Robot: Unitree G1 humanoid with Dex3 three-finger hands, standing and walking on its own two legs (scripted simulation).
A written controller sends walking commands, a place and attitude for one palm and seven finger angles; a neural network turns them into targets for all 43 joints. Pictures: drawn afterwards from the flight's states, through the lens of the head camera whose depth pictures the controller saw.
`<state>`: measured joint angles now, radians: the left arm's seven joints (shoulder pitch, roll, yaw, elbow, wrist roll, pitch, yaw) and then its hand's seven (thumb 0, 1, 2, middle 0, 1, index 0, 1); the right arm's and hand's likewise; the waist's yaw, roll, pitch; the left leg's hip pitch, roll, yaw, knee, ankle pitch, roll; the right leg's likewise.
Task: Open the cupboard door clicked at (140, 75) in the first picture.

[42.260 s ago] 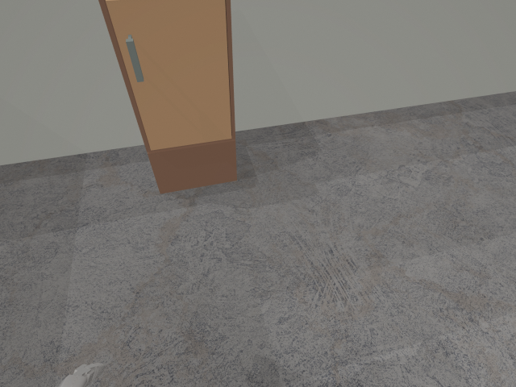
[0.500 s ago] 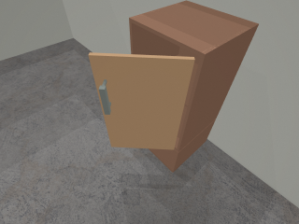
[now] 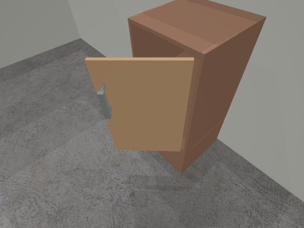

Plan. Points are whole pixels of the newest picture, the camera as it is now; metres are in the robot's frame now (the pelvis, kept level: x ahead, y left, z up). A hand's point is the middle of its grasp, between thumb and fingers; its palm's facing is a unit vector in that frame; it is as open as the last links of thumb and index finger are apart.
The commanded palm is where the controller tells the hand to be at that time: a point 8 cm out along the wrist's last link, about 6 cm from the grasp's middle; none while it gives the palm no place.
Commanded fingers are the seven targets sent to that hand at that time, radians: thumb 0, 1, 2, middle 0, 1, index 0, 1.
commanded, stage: come to a stop and stand still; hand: left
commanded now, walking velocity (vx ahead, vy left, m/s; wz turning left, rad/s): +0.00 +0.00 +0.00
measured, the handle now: (106, 101) +0.56 +0.22 -0.03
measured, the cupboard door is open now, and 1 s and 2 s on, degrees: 45 45 45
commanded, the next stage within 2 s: look again from close up in 0.50 s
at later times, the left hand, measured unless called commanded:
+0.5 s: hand out of the picture +0.08 +0.15 -0.16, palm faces +0.01 -0.98 -0.22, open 7.3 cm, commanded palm none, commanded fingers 0.00 0.90 0.90 -0.20 -0.30 -0.20 -0.30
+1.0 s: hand out of the picture +0.04 +0.15 -0.17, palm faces +0.04 -0.98 -0.20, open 7.3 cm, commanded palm none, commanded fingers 0.00 0.90 0.90 -0.20 -0.30 -0.20 -0.30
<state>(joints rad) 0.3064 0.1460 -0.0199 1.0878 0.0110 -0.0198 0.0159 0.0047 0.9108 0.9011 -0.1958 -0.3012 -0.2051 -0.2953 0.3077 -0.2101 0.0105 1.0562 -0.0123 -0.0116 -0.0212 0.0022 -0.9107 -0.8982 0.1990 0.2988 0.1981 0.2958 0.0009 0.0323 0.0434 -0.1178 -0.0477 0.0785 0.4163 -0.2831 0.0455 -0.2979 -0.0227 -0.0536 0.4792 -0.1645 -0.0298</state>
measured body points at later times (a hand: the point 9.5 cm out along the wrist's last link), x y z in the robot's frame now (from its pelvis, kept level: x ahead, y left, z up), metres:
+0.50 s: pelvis +0.03 -0.03 +0.00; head +0.04 -0.04 +0.45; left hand +0.08 +0.20 -0.15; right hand +0.03 -0.25 -0.16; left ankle -0.03 +0.09 -0.74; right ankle +0.06 -0.10 -0.74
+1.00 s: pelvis +0.03 -0.03 +0.00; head +0.04 -0.03 +0.45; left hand +0.04 +0.20 -0.15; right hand +0.02 -0.25 -0.16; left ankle -0.03 +0.09 -0.74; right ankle +0.06 -0.10 -0.74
